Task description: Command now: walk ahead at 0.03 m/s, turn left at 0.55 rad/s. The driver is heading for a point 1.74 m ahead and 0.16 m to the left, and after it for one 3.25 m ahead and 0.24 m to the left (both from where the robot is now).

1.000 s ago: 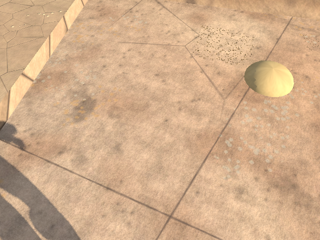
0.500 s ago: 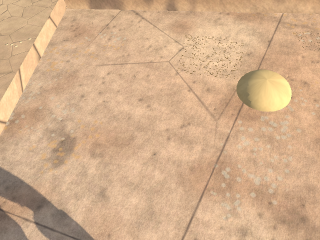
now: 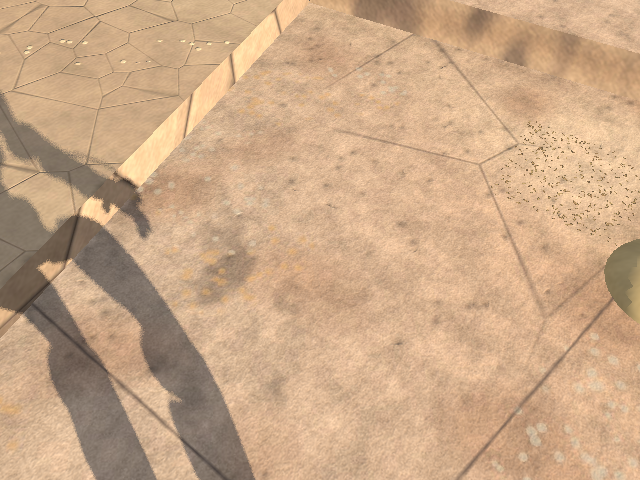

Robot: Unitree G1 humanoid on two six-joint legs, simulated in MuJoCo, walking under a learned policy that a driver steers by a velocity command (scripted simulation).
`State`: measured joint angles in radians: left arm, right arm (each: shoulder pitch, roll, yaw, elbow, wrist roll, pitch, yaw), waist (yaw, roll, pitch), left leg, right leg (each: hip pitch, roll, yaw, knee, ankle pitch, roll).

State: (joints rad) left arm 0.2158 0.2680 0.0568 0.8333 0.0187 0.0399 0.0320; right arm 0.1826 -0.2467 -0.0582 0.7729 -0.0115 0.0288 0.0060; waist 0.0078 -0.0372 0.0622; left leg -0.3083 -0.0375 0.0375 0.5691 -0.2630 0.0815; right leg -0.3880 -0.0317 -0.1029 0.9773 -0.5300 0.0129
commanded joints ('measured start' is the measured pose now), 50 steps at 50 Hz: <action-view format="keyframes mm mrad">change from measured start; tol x32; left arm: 1 -12 90 21 -78 3 -10 -1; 50 145 67 11 19 20 -89 -71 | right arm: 1 18 -152 -40 -48 13 11 -23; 50 95 -100 4 36 -8 -103 3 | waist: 1 -2 132 -54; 21 51 -188 -123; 50 -2 144 -14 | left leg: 1 173 249 -313 -255 473 180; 17 105 179 -522 -218 290 134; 21 -342 -124 -241 149 -398 -35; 27 -344 -42 -167 520 -14 -70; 39 -171 37 36 24 -19 -72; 44 614 333 -417 -260 -265 99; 45 565 445 -723 -385 -293 155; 50 252 237 -269 -426 87 89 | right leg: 1 -194 -12 128 107 86 20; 19 251 100 137 -542 174 -29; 22 297 -369 699 -897 -267 -192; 40 290 -215 228 -790 429 -201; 43 142 -128 107 -425 656 -143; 45 -289 73 70 106 15 -87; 50 -220 -76 114 90 269 -75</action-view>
